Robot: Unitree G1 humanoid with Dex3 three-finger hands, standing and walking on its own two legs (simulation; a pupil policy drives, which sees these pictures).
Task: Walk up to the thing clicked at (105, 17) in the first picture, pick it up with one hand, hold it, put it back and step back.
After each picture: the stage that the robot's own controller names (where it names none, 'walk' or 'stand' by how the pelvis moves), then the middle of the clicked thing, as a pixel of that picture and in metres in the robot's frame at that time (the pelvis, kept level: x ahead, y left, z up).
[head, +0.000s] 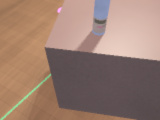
stand; (101, 10) +0.70 -0.08 +0.08
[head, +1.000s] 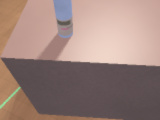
rise first; (63, 9) +0.61 +0.11 +0.10
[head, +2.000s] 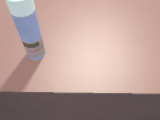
rise first; (29, 29) +0.47 +0.19 +0.11
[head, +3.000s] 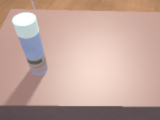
stand; (33, 48) +0.45 +0.19 +0.07
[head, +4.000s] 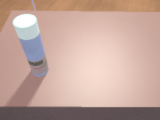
stand; (33, 49) +0.45 +0.19 +0.07
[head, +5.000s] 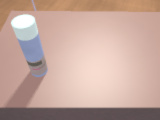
stand; (32, 49) +0.44 +0.20 +0.07
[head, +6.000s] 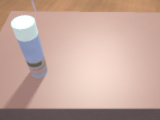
stand; (32, 50) +0.44 +0.20 +0.07
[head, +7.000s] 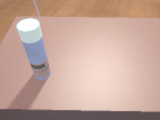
rise first; (36, 52) +0.44 +0.20 +0.07
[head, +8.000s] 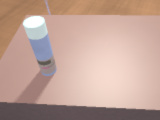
go down; (42, 49) +0.45 +0.20 +0.08
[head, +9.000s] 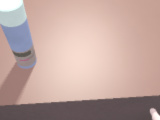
go down; (19, 37) +0.45 +0.18 +0.10
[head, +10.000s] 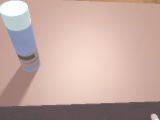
go down; (24, 41) +0.45 +0.18 +0.10
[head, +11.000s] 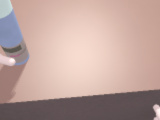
close in; (7, 32) +0.45 +0.20 +0.13
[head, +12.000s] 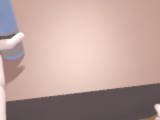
lift; (3, 20) +0.49 +0.20 +0.14
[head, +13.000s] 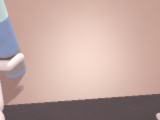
lift; (3, 41) +0.42 +0.22 +0.13
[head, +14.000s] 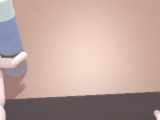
lift; (8, 39) +0.42 +0.22 +0.13
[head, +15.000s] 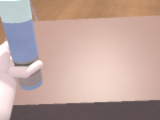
lift; (23, 47) +0.34 +0.17 +0.22
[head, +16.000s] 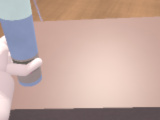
hold; (22, 43) +0.33 +0.17 +0.24
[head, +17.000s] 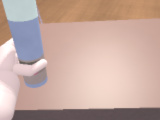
crouch; (28, 45) +0.33 +0.15 +0.23
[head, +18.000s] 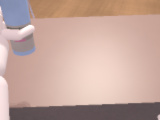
crouch; (15, 11) +0.43 +0.19 +0.27
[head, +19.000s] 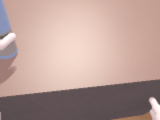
lower; out of the picture +0.49 +0.22 +0.13
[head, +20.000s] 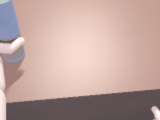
lower; (4, 24) +0.47 +0.21 +0.14
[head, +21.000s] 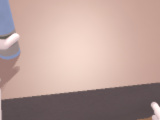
lower; out of the picture +0.48 +0.21 +0.14
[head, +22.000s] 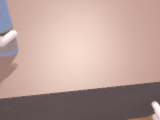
lower; out of the picture +0.49 +0.22 +0.14
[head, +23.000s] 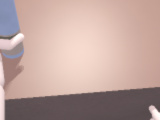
loosen; (4, 20) +0.48 +0.21 +0.14
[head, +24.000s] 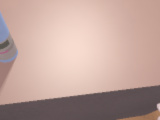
withdraw; out of the picture +0.45 +0.21 +0.13
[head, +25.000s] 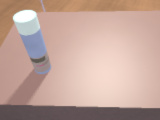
sink last; (35, 46) +0.45 +0.21 +0.11
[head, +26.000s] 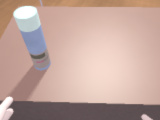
stand; (35, 42) +0.46 +0.20 +0.09
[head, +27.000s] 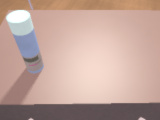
stand; (28, 45) +0.46 +0.21 +0.08
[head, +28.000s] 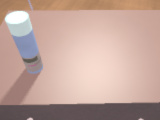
stand; (27, 46) +0.46 +0.22 +0.08
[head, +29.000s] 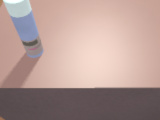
walk; (27, 29) +0.50 +0.21 +0.09
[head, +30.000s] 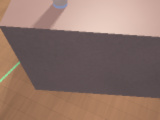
walk; out of the picture +0.74 +0.12 +0.11
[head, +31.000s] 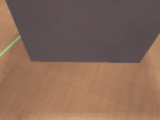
walk; out of the picture +1.07 +0.23 +0.10
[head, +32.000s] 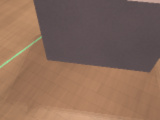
stand; out of the picture +1.19 +0.12 +0.09
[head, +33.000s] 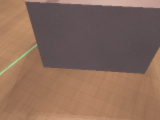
stand; out of the picture +1.20 +0.13 +0.07
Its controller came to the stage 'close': yes
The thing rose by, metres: 0.20
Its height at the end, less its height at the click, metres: +0.00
